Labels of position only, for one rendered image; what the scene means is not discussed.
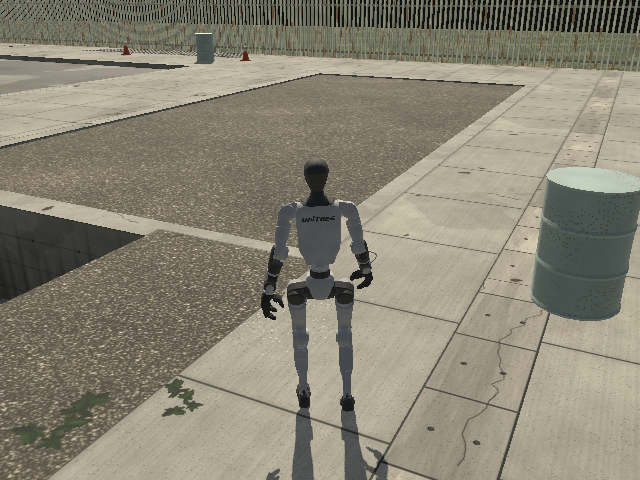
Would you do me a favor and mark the robot right forearm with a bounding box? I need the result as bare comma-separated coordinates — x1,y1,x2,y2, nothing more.
355,239,372,274

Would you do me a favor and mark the right robot hand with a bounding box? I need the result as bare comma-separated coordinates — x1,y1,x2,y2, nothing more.
350,270,373,289

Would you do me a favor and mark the right robot foot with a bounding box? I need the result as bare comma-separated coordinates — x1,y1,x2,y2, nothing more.
340,393,355,412

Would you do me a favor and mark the right robot upper arm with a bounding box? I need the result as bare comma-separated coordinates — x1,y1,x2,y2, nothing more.
338,200,366,254

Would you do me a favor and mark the left robot hand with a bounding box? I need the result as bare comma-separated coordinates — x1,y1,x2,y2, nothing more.
261,293,284,320

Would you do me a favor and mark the humanoid robot torso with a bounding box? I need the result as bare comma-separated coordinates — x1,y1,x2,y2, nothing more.
295,196,342,300

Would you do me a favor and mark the robot left forearm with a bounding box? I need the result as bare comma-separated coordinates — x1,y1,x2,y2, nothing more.
262,245,283,295

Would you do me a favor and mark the left robot upper arm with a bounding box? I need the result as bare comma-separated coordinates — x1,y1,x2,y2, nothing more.
273,202,297,260

